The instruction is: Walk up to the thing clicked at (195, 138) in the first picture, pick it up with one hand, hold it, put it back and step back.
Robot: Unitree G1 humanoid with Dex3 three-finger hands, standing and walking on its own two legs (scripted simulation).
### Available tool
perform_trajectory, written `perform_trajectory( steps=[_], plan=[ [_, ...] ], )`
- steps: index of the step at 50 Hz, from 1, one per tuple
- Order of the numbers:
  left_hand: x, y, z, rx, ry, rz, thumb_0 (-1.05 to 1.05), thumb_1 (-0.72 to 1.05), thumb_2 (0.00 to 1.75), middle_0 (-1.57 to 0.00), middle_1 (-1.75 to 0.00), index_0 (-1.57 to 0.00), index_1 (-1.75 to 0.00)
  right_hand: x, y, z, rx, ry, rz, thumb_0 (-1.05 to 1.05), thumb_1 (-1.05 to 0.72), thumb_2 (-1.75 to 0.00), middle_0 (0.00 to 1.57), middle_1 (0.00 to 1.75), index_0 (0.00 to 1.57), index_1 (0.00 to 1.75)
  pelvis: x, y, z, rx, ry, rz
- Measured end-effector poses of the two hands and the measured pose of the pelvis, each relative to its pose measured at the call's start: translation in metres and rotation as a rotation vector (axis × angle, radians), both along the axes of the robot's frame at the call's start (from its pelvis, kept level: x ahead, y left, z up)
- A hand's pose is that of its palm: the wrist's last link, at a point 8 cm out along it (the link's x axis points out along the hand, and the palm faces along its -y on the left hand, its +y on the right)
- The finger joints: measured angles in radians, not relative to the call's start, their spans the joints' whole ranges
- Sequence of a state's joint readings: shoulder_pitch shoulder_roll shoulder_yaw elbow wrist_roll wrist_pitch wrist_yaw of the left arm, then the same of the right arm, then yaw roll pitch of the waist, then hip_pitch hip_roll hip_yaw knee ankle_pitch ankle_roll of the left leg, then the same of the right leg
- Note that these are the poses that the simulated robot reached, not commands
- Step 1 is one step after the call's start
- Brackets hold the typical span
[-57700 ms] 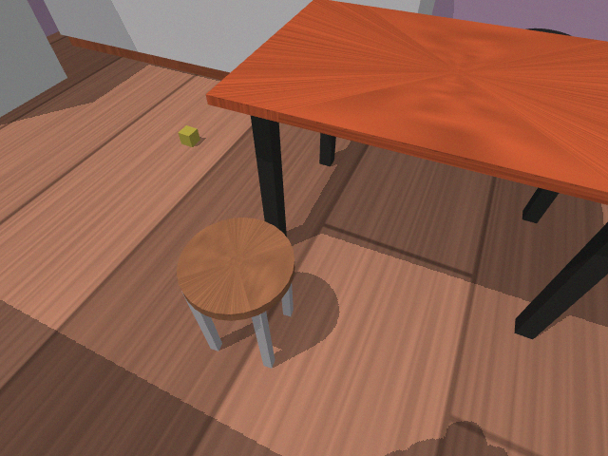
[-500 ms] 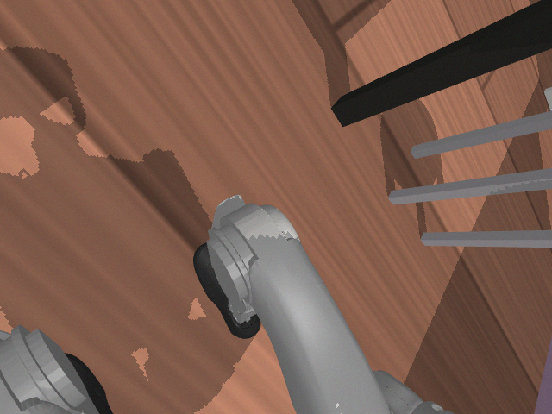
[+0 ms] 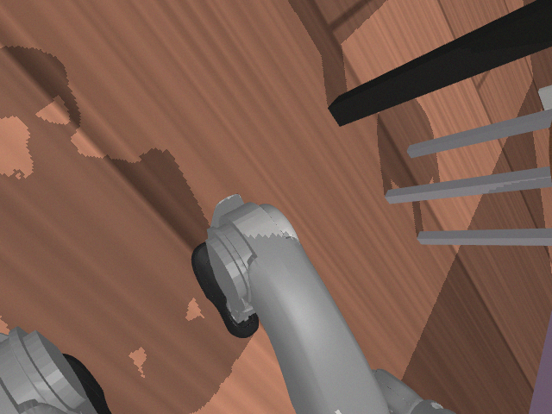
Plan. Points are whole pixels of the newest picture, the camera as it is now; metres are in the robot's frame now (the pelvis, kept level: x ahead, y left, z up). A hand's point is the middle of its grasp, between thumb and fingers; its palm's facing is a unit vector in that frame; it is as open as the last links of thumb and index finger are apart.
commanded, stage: settle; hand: left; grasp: from above
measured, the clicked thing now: out of the picture +0.53 +0.29 -0.28
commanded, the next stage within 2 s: lift in 0.94 s
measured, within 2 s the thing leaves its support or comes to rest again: leaves its support in 0.32 s
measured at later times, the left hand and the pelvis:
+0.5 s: hand out of the picture +0.53 +0.30 -0.22, palm faces -0.35 -0.18 -0.92, open 10.6 cm; pelvis +0.01 +0.00 +0.01, yaw +1 degrees
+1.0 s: hand out of the picture +0.52 +0.30 -0.12, palm faces -0.37 -0.17 -0.91, open 10.6 cm; pelvis +0.00 -0.02 +0.01, yaw +6 degrees
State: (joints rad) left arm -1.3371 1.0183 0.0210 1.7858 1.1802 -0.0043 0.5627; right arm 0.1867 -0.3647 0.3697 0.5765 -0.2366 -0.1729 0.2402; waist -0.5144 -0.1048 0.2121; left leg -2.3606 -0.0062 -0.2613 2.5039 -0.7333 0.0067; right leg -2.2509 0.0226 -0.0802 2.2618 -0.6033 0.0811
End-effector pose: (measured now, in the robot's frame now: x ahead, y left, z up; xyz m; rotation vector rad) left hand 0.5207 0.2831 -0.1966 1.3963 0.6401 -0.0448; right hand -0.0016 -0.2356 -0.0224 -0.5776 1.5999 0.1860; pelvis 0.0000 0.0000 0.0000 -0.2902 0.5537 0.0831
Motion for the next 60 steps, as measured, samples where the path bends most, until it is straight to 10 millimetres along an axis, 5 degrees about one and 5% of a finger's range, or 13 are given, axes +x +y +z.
perform_trajectory(
  steps=[19,30,43,60],
  plan=[
    [0.005,0.008,0.013,0.009,-0.021,0.002,0.01,-0.07,0.69,-0.53,-0.82,-0.51,-0.8,-0.002,-0.002,-0.001,0.005,0.026,-0.038,0.01,-0.92,-0.9,0.2,0.3,0.2,0.3,0.003,-0.003,0.003,0.006,0.021,0.001],
    [0.008,0.023,0.062,0.027,-0.032,0.017,0.01,-0.06,0.64,-0.56,-0.77,-0.54,-0.75,0.013,-0.014,-0.015,0.013,-0.002,-0.088,0.0,-0.91,-0.89,0.2,0.3,0.2,0.3,0.006,-0.005,0.006,0.029,0.062,0.015],
    [0.003,0.015,0.108,0.018,-0.014,-0.016,0.01,-0.08,0.64,-0.61,-0.73,-0.58,-0.71,0.037,-0.034,-0.033,-0.006,-0.075,-0.105,0.0,-0.9,-0.89,0.2,0.3,0.2,0.3,0.004,-0.011,0.008,0.077,0.07,0.037],
    [-0.004,0.014,0.146,0.017,0.009,0.017,0.01,-0.09,0.64,-0.63,-0.7,-0.6,-0.69,0.033,-0.054,-0.033,-0.044,-0.073,-0.147,0.0,-0.9,-0.89,0.2,0.3,0.2,0.3,0.002,-0.02,0.02,0.119,0.083,0.048]
  ],
)
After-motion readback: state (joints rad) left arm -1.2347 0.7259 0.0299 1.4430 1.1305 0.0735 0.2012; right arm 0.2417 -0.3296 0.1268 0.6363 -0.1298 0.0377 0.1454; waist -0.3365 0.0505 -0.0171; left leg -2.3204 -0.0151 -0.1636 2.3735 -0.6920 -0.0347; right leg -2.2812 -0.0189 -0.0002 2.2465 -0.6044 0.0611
